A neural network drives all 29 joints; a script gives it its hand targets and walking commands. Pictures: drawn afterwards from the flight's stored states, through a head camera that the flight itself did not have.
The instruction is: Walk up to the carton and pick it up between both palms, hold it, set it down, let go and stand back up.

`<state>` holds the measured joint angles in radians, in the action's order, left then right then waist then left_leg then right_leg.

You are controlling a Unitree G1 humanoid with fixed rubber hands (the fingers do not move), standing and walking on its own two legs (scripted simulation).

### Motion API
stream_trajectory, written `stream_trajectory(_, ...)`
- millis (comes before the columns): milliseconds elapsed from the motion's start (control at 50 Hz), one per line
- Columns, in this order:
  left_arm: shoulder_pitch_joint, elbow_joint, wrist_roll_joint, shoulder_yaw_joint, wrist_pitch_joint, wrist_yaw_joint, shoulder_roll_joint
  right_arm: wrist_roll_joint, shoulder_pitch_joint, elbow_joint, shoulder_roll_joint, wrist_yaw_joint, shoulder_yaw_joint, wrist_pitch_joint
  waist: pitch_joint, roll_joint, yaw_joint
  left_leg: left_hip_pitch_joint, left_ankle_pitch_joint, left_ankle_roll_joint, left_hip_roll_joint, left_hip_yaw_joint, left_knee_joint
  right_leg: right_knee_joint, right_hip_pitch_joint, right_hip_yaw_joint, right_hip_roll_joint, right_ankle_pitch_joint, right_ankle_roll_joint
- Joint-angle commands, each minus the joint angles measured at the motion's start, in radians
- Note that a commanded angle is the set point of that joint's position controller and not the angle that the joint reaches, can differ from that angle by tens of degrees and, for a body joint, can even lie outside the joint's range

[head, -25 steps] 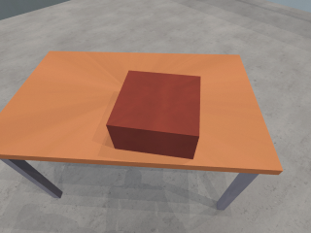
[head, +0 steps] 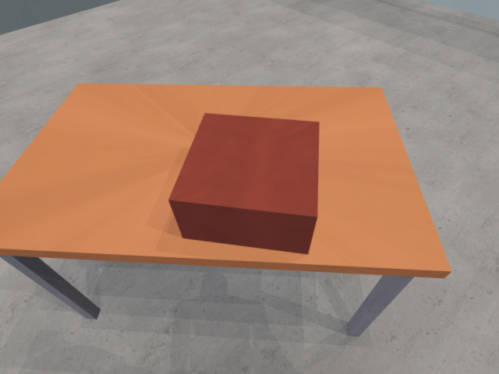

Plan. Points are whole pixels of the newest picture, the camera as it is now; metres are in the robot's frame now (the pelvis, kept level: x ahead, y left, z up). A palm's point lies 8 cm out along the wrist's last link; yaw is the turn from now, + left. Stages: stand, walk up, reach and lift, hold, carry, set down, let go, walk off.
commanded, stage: stand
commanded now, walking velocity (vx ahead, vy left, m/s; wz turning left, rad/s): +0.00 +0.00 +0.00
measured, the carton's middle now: (252, 178) +0.53 +0.03 -0.06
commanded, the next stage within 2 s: none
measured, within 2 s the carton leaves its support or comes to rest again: neither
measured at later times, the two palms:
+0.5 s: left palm out of the picture -0.05 +0.20 -0.15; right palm out of the picture -0.03 -0.20 -0.15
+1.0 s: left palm out of the picture -0.03 +0.20 -0.15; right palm out of the picture -0.01 -0.20 -0.15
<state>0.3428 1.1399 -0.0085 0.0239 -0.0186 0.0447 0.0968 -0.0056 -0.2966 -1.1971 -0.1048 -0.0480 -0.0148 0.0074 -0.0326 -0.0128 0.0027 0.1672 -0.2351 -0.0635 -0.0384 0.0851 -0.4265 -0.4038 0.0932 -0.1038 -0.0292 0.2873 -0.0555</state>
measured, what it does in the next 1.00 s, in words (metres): stands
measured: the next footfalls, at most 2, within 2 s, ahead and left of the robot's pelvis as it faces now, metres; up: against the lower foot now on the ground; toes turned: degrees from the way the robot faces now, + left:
none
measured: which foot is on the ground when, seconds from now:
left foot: down 0.00-1.00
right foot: down 0.00-1.00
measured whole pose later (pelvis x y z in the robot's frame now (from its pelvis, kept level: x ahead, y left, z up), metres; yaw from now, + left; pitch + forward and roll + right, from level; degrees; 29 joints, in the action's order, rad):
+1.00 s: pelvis +0.01 +0.00 +0.00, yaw +0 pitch -1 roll +0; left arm 0.37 1.13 -0.01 0.02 -0.03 0.05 0.09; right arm 0.00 -0.29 -1.18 -0.10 -0.05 -0.01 0.01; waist -0.04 0.00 0.00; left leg 0.17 -0.26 -0.07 -0.04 0.07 -0.45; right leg -0.42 0.09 -0.11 -0.03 0.32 -0.06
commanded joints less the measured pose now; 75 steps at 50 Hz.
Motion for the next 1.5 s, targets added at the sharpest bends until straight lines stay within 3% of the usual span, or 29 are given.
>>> stream_trajectory(0, 0.056, -0.018, -0.009, 0.018, -0.003, 0.002, 0.098, -0.007, -0.069, 0.006, -0.067, -0.006, 0.012, -0.001, -0.059, 0.006, 0.006, 0.078, 0.195, 0.029, -0.038, -0.012, 0.049, 0.078, 0.0, 0.112, 0.14, -0.164, -0.001)
stream_trajectory(60, 0.085, -0.008, -0.005, 0.013, -0.005, 0.001, 0.083, 0.007, -0.092, 0.01, -0.09, 0.0, 0.02, -0.007, -0.087, 0.044, -0.008, 0.109, 0.181, 0.037, -0.035, 0.002, 0.04, 0.085, 0.011, 0.104, 0.127, -0.179, 0.004)
stream_trajectory(80, 0.093, -0.007, -0.005, 0.013, -0.001, -0.003, 0.068, -0.01, -0.076, -0.001, -0.057, -0.002, 0.008, -0.002, -0.106, 0.022, 0.014, 0.1, 0.176, 0.035, -0.037, 0.005, 0.042, 0.092, 0.029, 0.106, 0.127, -0.147, 0.009)
stream_trajectory(200, 0.084, -0.015, -0.011, 0.018, -0.002, -0.005, 0.089, -0.007, -0.094, 0.002, -0.045, -0.005, 0.009, 0.002, -0.103, -0.03, 0.008, 0.092, 0.172, 0.025, -0.038, -0.001, 0.058, 0.101, 0.044, 0.11, 0.128, -0.107, -0.004)
stream_trajectory(260, 0.095, -0.003, -0.002, 0.008, -0.002, 0.0, 0.054, 0.0, -0.086, 0.017, -0.069, -0.003, 0.018, 0.001, -0.092, 0.034, 0.0, 0.072, 0.148, 0.031, -0.035, -0.002, 0.048, 0.104, 0.059, 0.118, 0.122, -0.075, 0.002)
stream_trajectory(300, 0.091, -0.011, 0.001, 0.017, -0.006, -0.004, 0.095, -0.006, -0.063, 0.029, -0.063, -0.001, 0.011, -0.002, -0.074, -0.019, 0.003, 0.071, 0.15, 0.03, -0.038, 0.0, 0.043, 0.11, 0.067, 0.125, 0.126, -0.066, 0.004)
stream_trajectory(380, 0.117, -0.006, -0.001, 0.015, -0.004, -0.003, 0.075, -0.003, -0.094, 0.004, -0.064, 0.0, 0.012, -0.001, -0.057, -0.031, 0.001, 0.078, 0.182, 0.029, -0.036, -0.007, 0.05, 0.089, 0.004, 0.126, 0.134, -0.176, -0.008)
stream_trajectory(440, 0.1, -0.013, -0.002, 0.016, -0.008, -0.005, 0.089, 0.0, -0.078, 0.025, -0.072, 0.003, 0.013, -0.006, -0.045, 0.043, 0.005, 0.069, 0.156, 0.031, -0.033, -0.012, 0.038, 0.103, 0.034, 0.12, 0.136, -0.104, -0.001)
stream_trajectory(480, 0.123, -0.009, -0.008, 0.015, -0.011, -0.006, 0.091, 0.002, -0.084, 0.016, -0.082, -0.003, 0.018, -0.006, -0.05, 0.01, 0.007, 0.054, 0.182, 0.033, -0.037, -0.009, 0.043, 0.095, 0.052, 0.11, 0.125, -0.156, 0.007)
stream_trajectory(620, 0.138, -0.011, 0.004, 0.014, -0.008, 0.003, 0.054, -0.002, -0.091, 0.008, -0.057, -0.005, 0.012, -0.011, -0.052, 0.027, 0.016, 0.078, 0.205, 0.025, -0.042, -0.015, 0.014, 0.061, -0.003, 0.112, 0.129, -0.291, -0.001)
stream_trajectory(640, 0.116, -0.012, 0.0, 0.015, -0.007, 0.002, 0.078, -0.004, -0.103, 0.009, -0.025, -0.006, 0.003, -0.008, -0.045, -0.016, 0.006, 0.082, 0.201, 0.024, -0.036, -0.033, 0.011, 0.058, -0.02, 0.119, 0.146, -0.318, -0.007)
stream_trajectory(680, 0.102, -0.02, 0.001, 0.018, -0.009, -0.002, 0.069, -0.003, -0.074, 0.028, -0.067, -0.01, 0.013, -0.01, -0.016, 0.036, 0.005, 0.077, 0.23, 0.037, -0.042, -0.017, 0.01, 0.046, -0.035, 0.103, 0.135, -0.35, -0.008)
stream_trajectory(760, 0.143, -0.004, 0.005, 0.004, -0.009, 0.006, 0.051, 0.002, -0.077, 0.026, -0.084, -0.009, 0.018, -0.006, -0.058, -0.006, -0.003, 0.059, 0.224, 0.035, -0.041, -0.019, 0.004, 0.052, 0.023, 0.107, 0.142, -0.394, -0.009)
stream_trajectory(800, 0.136, -0.011, 0.006, 0.011, -0.008, 0.006, 0.076, 0.007, -0.085, 0.016, -0.033, -0.007, 0.002, 0.0, -0.068, 0.033, 0.007, 0.073, 0.224, 0.027, -0.039, -0.023, 0.004, 0.049, 0.006, 0.089, 0.131, -0.398, 0.008)
stream_trajectory(820, 0.138, -0.013, 0.005, 0.011, -0.008, 0.006, 0.073, -0.001, -0.089, 0.017, -0.027, -0.011, 0.0, 0.001, -0.047, 0.064, 0.007, 0.05, 0.209, 0.032, -0.043, -0.015, 0.009, 0.059, 0.005, 0.087, 0.133, -0.362, 0.006)
stream_trajectory(840, 0.132, -0.008, -0.002, -0.002, -0.01, 0.007, 0.05, 0.011, -0.085, 0.023, -0.078, -0.011, 0.017, 0.003, -0.076, 0.031, -0.012, 0.053, 0.216, 0.029, -0.037, -0.023, 0.012, 0.063, 0.033, 0.097, 0.14, -0.371, -0.001)
stream_trajectory(920, 0.138, -0.007, -0.002, 0.014, -0.013, 0.006, 0.078, 0.004, -0.089, 0.005, -0.045, -0.004, 0.009, -0.004, -0.04, -0.03, 0.001, 0.06, 0.256, 0.026, -0.04, -0.027, 0.014, 0.04, -0.022, 0.08, 0.133, -0.34, 0.002)
stream_trajectory(1000, 0.148, -0.002, 0.004, 0.008, -0.005, 0.012, 0.06, 0.005, -0.104, 0.014, -0.041, -0.007, 0.003, -0.008, -0.055, -0.034, -0.01, 0.043, 0.266, 0.029, -0.042, -0.016, 0.012, 0.05, 0.009, 0.085, 0.129, -0.316, 0.003)
stream_trajectory(1060, 0.122, -0.01, -0.005, 0.009, -0.009, 0.009, 0.071, -0.001, -0.119, 0.007, -0.045, -0.008, 0.011, -0.008, -0.077, -0.007, -0.012, 0.069, 0.236, 0.039, -0.046, -0.006, 0.024, 0.049, 0.024, 0.09, 0.133, -0.262, -0.006)
stream_trajectory(1080, 0.127, -0.01, 0.0, 0.009, -0.003, 0.011, 0.052, -0.007, -0.087, 0.016, -0.046, -0.007, 0.006, -0.006, -0.079, 0.028, 0.01, 0.071, 0.244, 0.039, -0.054, -0.006, 0.028, 0.057, 0.014, 0.078, 0.128, -0.266, -0.001)
stream_trajectory(1140, 0.117, -0.016, 0.0, 0.006, 0.002, 0.011, 0.05, -0.004, -0.081, 0.016, -0.069, -0.005, 0.013, -0.002, -0.072, -0.007, 0.01, 0.098, 0.207, 0.039, -0.047, -0.015, 0.027, 0.059, 0.0, 0.088, 0.135, -0.218, -0.008)
stream_trajectory(1180, 0.098, -0.025, 0.001, 0.012, 0.005, 0.001, 0.06, -0.005, -0.1, 0.015, -0.052, -0.004, 0.012, -0.006, -0.094, 0.04, -0.003, 0.075, 0.193, 0.036, -0.043, -0.015, 0.029, 0.073, 0.032, 0.085, 0.129, -0.163, 0.003)
stream_trajectory(1260, 0.121, -0.019, -0.008, 0.017, -0.006, 0.003, 0.075, 0.0, -0.091, 0.013, -0.064, -0.002, 0.014, -0.001, -0.07, 0.018, 0.013, 0.083, 0.202, 0.03, -0.035, -0.013, 0.033, 0.085, 0.019, 0.089, 0.137, -0.158, -0.001)
stream_trajectory(1280, 0.119, -0.015, -0.001, 0.018, -0.006, 0.007, 0.096, 0.004, -0.09, 0.019, -0.06, -0.001, 0.014, -0.005, -0.058, 0.064, 0.0, 0.068, 0.178, 0.031, -0.039, -0.012, 0.037, 0.081, 0.024, 0.09, 0.129, -0.172, 0.005)
stream_trajectory(1360, 0.142, -0.009, 0.001, 0.019, -0.006, 0.008, 0.093, 0.001, -0.12, 0.015, -0.037, -0.001, 0.011, -0.007, -0.036, -0.006, 0.001, 0.066, 0.198, 0.033, -0.034, -0.026, 0.024, 0.069, -0.008, 0.098, 0.142, -0.265, -0.006)
stream_trajectory(1380, 0.148, -0.008, -0.001, 0.018, -0.007, 0.007, 0.078, -0.008, -0.101, 0.008, -0.035, -0.008, 0.011, -0.003, -0.066, -0.06, 0.015, 0.106, 0.195, 0.026, -0.035, -0.037, 0.004, 0.054, 0.0, 0.095, 0.15, -0.241, -0.006)
stream_trajectory(1400, 0.13, -0.014, -0.002, 0.013, -0.008, 0.004, 0.069, -0.003, -0.077, 0.027, -0.034, 0.0, 0.009, 0.001, -0.064, -0.007, 0.008, 0.086, 0.187, 0.025, -0.033, -0.046, 0.011, 0.072, 0.019, 0.097, 0.154, -0.242, -0.008)
stream_trajectory(1460, 0.129, -0.015, -0.003, 0.009, -0.003, 0.0, 0.049, -0.004, -0.079, 0.026, -0.057, -0.003, 0.012, 0.0, -0.073, -0.013, 0.012, 0.082, 0.169, 0.034, -0.047, -0.011, 0.035, 0.081, 0.039, 0.09, 0.127, -0.139, -0.003)
stream_trajectory(1480, 0.107, -0.015, -0.009, 0.012, -0.004, -0.003, 0.059, 0.002, -0.091, 0.027, -0.063, -0.005, 0.014, 0.002, -0.057, -0.011, -0.008, 0.061, 0.207, 0.027, -0.044, -0.023, 0.028, 0.076, 0.045, 0.081, 0.125, -0.154, -0.001)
